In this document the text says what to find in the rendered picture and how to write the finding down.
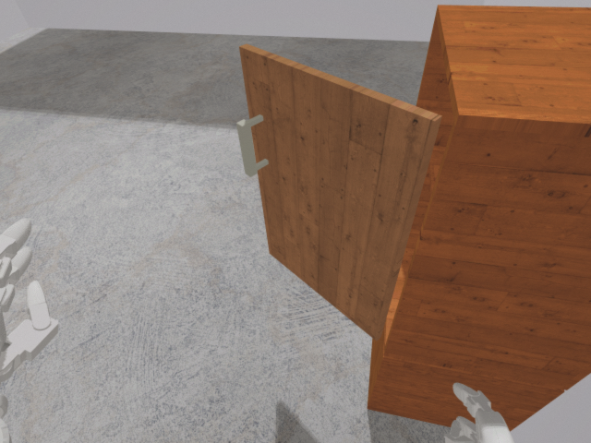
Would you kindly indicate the cupboard door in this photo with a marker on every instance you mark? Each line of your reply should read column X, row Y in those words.
column 346, row 169

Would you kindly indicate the right robot hand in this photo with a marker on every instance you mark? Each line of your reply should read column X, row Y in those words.
column 490, row 426

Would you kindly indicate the handle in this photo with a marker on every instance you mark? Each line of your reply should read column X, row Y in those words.
column 246, row 145

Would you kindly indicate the left robot hand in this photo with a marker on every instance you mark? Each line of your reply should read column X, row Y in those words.
column 32, row 335

